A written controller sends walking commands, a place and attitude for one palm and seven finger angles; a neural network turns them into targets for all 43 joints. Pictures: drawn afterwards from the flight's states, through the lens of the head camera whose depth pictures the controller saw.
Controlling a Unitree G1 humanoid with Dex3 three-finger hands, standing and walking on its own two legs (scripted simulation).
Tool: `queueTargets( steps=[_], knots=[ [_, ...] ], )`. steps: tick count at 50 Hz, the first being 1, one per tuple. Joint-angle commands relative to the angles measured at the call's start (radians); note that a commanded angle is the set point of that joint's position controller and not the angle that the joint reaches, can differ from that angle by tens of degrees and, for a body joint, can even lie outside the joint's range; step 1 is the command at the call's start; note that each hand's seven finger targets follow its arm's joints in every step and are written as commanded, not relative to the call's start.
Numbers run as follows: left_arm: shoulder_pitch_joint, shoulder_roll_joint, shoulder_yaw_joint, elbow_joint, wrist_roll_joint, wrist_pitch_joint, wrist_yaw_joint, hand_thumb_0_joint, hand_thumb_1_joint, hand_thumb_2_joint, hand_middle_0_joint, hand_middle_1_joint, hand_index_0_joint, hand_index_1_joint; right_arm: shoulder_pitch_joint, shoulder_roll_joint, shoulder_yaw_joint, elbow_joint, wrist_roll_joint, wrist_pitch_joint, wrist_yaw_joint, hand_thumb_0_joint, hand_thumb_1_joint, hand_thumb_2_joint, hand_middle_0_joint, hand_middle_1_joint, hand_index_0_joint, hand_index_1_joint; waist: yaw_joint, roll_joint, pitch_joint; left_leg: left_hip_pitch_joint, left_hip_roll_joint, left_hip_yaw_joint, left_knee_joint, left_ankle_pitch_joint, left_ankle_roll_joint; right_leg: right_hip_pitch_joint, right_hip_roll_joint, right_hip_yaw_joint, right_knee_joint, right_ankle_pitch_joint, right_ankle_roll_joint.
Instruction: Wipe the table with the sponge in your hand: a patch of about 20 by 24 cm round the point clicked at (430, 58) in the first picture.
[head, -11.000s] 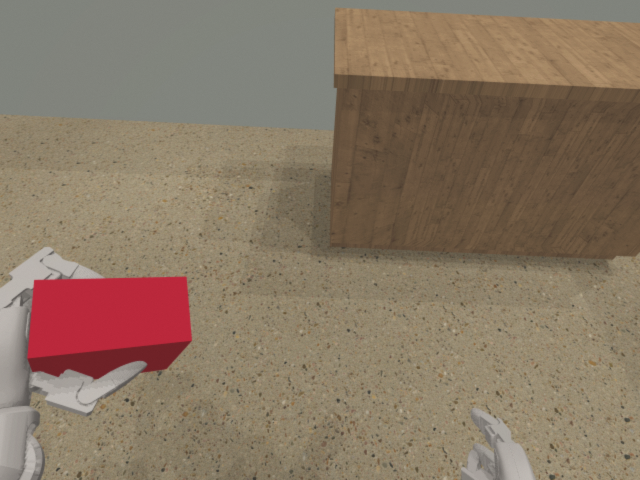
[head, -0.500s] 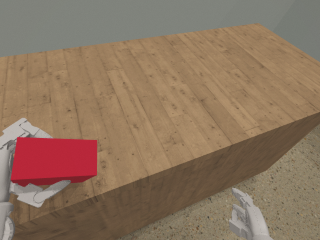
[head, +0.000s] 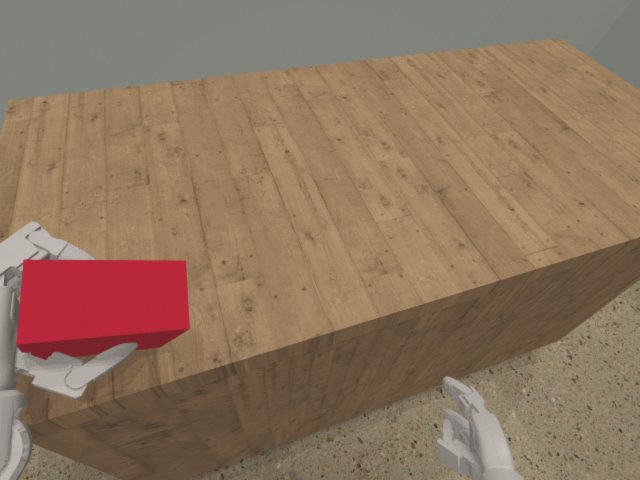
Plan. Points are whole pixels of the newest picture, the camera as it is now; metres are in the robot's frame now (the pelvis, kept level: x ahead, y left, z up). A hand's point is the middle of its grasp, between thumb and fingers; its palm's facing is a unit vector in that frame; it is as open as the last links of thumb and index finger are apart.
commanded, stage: come to a stop and stand still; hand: left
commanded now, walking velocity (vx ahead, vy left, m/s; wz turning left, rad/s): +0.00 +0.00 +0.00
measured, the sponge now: (128, 310) +0.24 +0.21 +0.13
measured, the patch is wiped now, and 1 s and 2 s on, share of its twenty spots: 0.00 0.00 0.00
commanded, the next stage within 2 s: look again from close up in 0.68 s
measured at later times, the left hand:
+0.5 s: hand (120, 311) +0.23 +0.21 +0.16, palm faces +0.35 -0.86 -0.38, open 10.1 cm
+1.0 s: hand (111, 311) +0.23 +0.22 +0.15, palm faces +0.35 -0.86 -0.37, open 10.1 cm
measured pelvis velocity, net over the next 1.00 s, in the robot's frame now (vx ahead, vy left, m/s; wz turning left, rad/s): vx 0.01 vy -0.03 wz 0.00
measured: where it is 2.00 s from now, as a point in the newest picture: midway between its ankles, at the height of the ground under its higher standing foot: outside the picture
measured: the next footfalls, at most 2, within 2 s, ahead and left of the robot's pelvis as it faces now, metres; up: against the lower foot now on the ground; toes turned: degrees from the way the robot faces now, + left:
none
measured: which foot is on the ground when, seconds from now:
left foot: down 0.00-1.00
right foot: down 0.00-1.00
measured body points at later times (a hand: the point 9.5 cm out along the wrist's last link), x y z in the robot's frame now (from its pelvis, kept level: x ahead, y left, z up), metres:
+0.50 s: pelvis +0.01 -0.03 +0.00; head +0.02 -0.02 +0.45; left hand +0.20 +0.25 +0.18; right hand +0.18 -0.27 -0.07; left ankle +0.06 +0.07 -0.74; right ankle +0.00 -0.17 -0.74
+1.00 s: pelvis +0.01 -0.03 +0.00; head +0.03 -0.01 +0.45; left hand +0.20 +0.26 +0.18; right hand +0.20 -0.25 -0.07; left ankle +0.06 +0.07 -0.74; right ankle +0.00 -0.17 -0.74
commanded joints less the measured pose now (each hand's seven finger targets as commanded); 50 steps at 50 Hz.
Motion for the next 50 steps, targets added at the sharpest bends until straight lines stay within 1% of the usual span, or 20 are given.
queueTargets(
  steps=[1, 6, 10, 11, 15, 16, 17, 20, 21, 25, 26, 30, 31, 35, 36, 40, 41, 45, 46, 50],
  knots=[
    [-0.061, 0.135, 0.091, -0.237, -0.014, -0.075, 0.023, 0.0, 0.1, 1.3, -1.2, -1.6, -1.2, -1.6, -0.083, -0.17, -0.081, -0.155, -0.002, -0.059, -0.012, 0.0, -0.9, -0.9, 0.2, 0.3, 0.2, 0.3, -0.015, 0.107, -0.175, 0.106, 0.148, -0.146, -0.167, -0.198, -0.058, -0.022, -0.014, -0.022, -0.045, 0.029, -0.05],
    [-0.042, 0.138, 0.093, -0.218, -0.019, -0.079, 0.023, 0.0, 0.1, 1.3, -1.2, -1.6, -1.2, -1.6, -0.079, -0.174, -0.089, -0.149, 0.004, -0.059, -0.016, 0.0, -0.9, -0.9, 0.2, 0.3, 0.2, 0.3, -0.019, 0.078, -0.179, 0.112, 0.133, -0.129, -0.123, -0.127, -0.051, -0.017, -0.029, -0.001, -0.064, 0.078, -0.055],
    [-0.042, 0.168, 0.118, -0.216, -0.019, -0.077, 0.027, 0.0, 0.1, 1.3, -1.2, -1.6, -1.2, -1.6, -0.093, -0.173, -0.093, -0.153, 0.02, -0.058, -0.02, 0.0, -0.9, -0.9, 0.2, 0.3, 0.2, 0.3, -0.02, 0.09, -0.168, 0.123, 0.128, -0.117, -0.105, -0.08, -0.049, -0.024, -0.044, 0.022, -0.068, 0.096, -0.059],
    [-0.039, 0.132, 0.083, -0.204, -0.025, -0.083, 0.019, 0.0, 0.1, 1.3, -1.2, -1.6, -1.2, -1.6, -0.078, -0.178, -0.093, -0.148, 0.01, -0.055, -0.019, 0.0, -0.9, -0.9, 0.2, 0.3, 0.2, 0.3, -0.022, 0.079, -0.162, 0.111, 0.126, -0.118, -0.101, -0.095, -0.047, -0.027, -0.038, 0.016, -0.073, 0.094, -0.058],
    [-0.045, 0.167, 0.114, -0.206, -0.025, -0.08, 0.024, 0.0, 0.1, 1.3, -1.2, -1.6, -1.2, -1.6, -0.095, -0.176, -0.096, -0.154, 0.023, -0.053, -0.023, 0.0, -0.9, -0.9, 0.2, 0.3, 0.2, 0.3, -0.021, 0.078, -0.147, 0.116, 0.125, -0.118, -0.096, -0.085, -0.047, -0.04, -0.048, 0.038, -0.081, 0.081, -0.062],
    [-0.04, 0.138, 0.085, -0.192, -0.03, -0.086, 0.018, 0.0, 0.1, 1.3, -1.2, -1.6, -1.2, -1.6, -0.079, -0.182, -0.095, -0.15, 0.014, -0.05, -0.022, 0.0, -0.9, -0.9, 0.2, 0.3, 0.2, 0.3, -0.023, 0.072, -0.142, 0.098, 0.124, -0.121, -0.097, -0.11, -0.044, -0.04, -0.041, 0.029, -0.087, 0.068, -0.06],
    [-0.05, 0.15, 0.093, -0.204, -0.03, -0.087, 0.017, 0.0, 0.1, 1.3, -1.2, -1.6, -1.2, -1.6, -0.08, -0.179, -0.1, -0.157, 0.02, -0.052, -0.024, 0.0, -0.9, -0.9, 0.2, 0.3, 0.2, 0.3, -0.026, 0.094, -0.145, 0.1, 0.123, -0.118, -0.097, -0.105, -0.042, -0.034, -0.045, 0.039, -0.084, 0.072, -0.063],
    [-0.031, 0.18, 0.126, -0.201, -0.03, -0.082, 0.024, 0.0, 0.1, 1.3, -1.2, -1.6, -1.2, -1.6, -0.094, -0.177, -0.097, -0.155, 0.023, -0.052, -0.026, 0.0, -0.9, -0.9, 0.2, 0.3, 0.2, 0.3, -0.019, 0.08, -0.155, 0.117, 0.123, -0.115, -0.087, -0.066, -0.043, -0.031, -0.053, 0.044, -0.083, 0.093, -0.064],
    [-0.02, 0.141, 0.091, -0.188, -0.035, -0.088, 0.016, 0.0, 0.1, 1.3, -1.2, -1.6, -1.2, -1.6, -0.074, -0.182, -0.096, -0.15, 0.014, -0.049, -0.024, 0.0, -0.9, -0.9, 0.2, 0.3, 0.2, 0.3, -0.021, 0.067, -0.158, 0.105, 0.121, -0.117, -0.082, -0.069, -0.04, -0.024, -0.045, 0.034, -0.085, 0.099, -0.062],
    [-0.022, 0.176, 0.122, -0.197, -0.034, -0.082, 0.02, 0.0, 0.1, 1.3, -1.2, -1.6, -1.2, -1.6, -0.09, -0.179, -0.096, -0.154, 0.022, -0.052, -0.028, 0.0, -0.9, -0.9, 0.2, 0.3, 0.2, 0.3, -0.019, 0.081, -0.16, 0.123, 0.123, -0.113, -0.08, -0.035, -0.041, -0.024, -0.053, 0.046, -0.081, 0.117, -0.063],
    [-0.015, 0.145, 0.093, -0.181, -0.041, -0.086, 0.012, 0.0, 0.1, 1.3, -1.2, -1.6, -1.2, -1.6, -0.075, -0.18, -0.093, -0.149, 0.014, -0.049, -0.025, 0.0, -0.9, -0.9, 0.2, 0.3, 0.2, 0.3, -0.021, 0.058, -0.162, 0.113, 0.12, -0.115, -0.074, -0.035, -0.037, -0.021, -0.047, 0.039, -0.086, 0.129, -0.061],
    [-0.027, 0.167, 0.112, -0.184, -0.038, -0.078, 0.015, 0.0, 0.1, 1.3, -1.2, -1.6, -1.2, -1.6, -0.092, -0.176, -0.094, -0.151, 0.023, -0.051, -0.029, 0.0, -0.9, -0.9, 0.2, 0.3, 0.2, 0.3, -0.019, 0.072, -0.16, 0.135, 0.125, -0.109, -0.075, -0.01, -0.039, -0.024, -0.055, 0.049, -0.083, 0.139, -0.06],
    [-0.024, 0.14, 0.086, -0.171, -0.043, -0.082, 0.009, 0.0, 0.1, 1.3, -1.2, -1.6, -1.2, -1.6, -0.073, -0.18, -0.092, -0.146, 0.014, -0.048, -0.026, 0.0, -0.9, -0.9, 0.2, 0.3, 0.2, 0.3, -0.02, 0.044, -0.161, 0.121, 0.122, -0.112, -0.073, -0.018, -0.036, -0.018, -0.046, 0.039, -0.086, 0.143, -0.058],
    [-0.038, 0.172, 0.112, -0.213, -0.039, -0.079, 0.014, 0.0, 0.1, 1.3, -1.2, -1.6, -1.2, -1.6, -0.093, -0.177, -0.092, -0.152, 0.023, -0.05, -0.028, 0.0, -0.9, -0.9, 0.2, 0.3, 0.2, 0.3, -0.017, 0.089, -0.179, 0.15, 0.129, -0.114, -0.083, 0.015, -0.038, -0.007, -0.052, 0.04, -0.07, 0.156, -0.059],
    [-0.021, 0.144, 0.087, -0.188, -0.043, -0.082, 0.008, 0.0, 0.1, 1.3, -1.2, -1.6, -1.2, -1.6, -0.078, -0.176, -0.089, -0.147, 0.015, -0.048, -0.027, 0.0, -0.9, -0.9, 0.2, 0.3, 0.2, 0.3, -0.018, 0.069, -0.168, 0.134, 0.127, -0.114, -0.084, -0.001, -0.033, -0.011, -0.043, 0.031, -0.08, 0.156, -0.056],
    [-0.023, 0.166, 0.11, -0.196, -0.041, -0.074, 0.013, 0.0, 0.1, 1.3, -1.2, -1.6, -1.2, -1.6, -0.093, -0.173, -0.09, -0.152, 0.024, -0.047, -0.028, 0.0, -0.9, -0.9, 0.2, 0.3, 0.2, 0.3, -0.016, 0.078, -0.163, 0.14, 0.128, -0.118, -0.092, -0.004, -0.038, -0.01, -0.052, 0.037, -0.081, 0.141, -0.058],
    [-0.021, 0.139, 0.083, -0.187, -0.044, -0.08, 0.006, 0.0, 0.1, 1.3, -1.2, -1.6, -1.2, -1.6, -0.078, -0.176, -0.089, -0.147, 0.014, -0.044, -0.026, 0.0, -0.9, -0.9, 0.2, 0.3, 0.2, 0.3, -0.018, 0.063, -0.161, 0.127, 0.128, -0.122, -0.094, -0.018, -0.034, -0.008, -0.041, 0.027, -0.086, 0.142, -0.056],
    [-0.009, 0.17, 0.116, -0.197, -0.042, -0.072, 0.013, 0.0, 0.1, 1.3, -1.2, -1.6, -1.2, -1.6, -0.093, -0.171, -0.09, -0.154, 0.024, -0.046, -0.028, 0.0, -0.9, -0.9, 0.2, 0.3, 0.2, 0.3, -0.014, 0.08, -0.173, 0.148, 0.133, -0.123, -0.103, 0.004, -0.037, -0.001, -0.048, 0.028, -0.076, 0.146, -0.055],
    [-0.024, 0.133, 0.075, -0.203, -0.045, -0.081, 0.005, 0.0, 0.1, 1.3, -1.2, -1.6, -1.2, -1.6, -0.078, -0.176, -0.088, -0.149, 0.014, -0.042, -0.026, 0.0, -0.9, -0.9, 0.2, 0.3, 0.2, 0.3, -0.018, 0.085, -0.166, 0.132, 0.132, -0.127, -0.11, -0.017, -0.035, -0.002, -0.037, 0.017, -0.078, 0.139, -0.054],
    [-0.017, 0.168, 0.111, -0.207, -0.041, -0.074, 0.015, 0.0, 0.1, 1.3, -1.2, -1.6, -1.2, -1.6, -0.093, -0.17, -0.089, -0.155, 0.023, -0.047, -0.03, 0.0, -0.9, -0.9, 0.2, 0.3, 0.2, 0.3, -0.014, 0.1, -0.162, 0.144, 0.138, -0.137, -0.127, -0.032, -0.039, -0.006, -0.041, 0.019, -0.075, 0.116, -0.054]
  ],
)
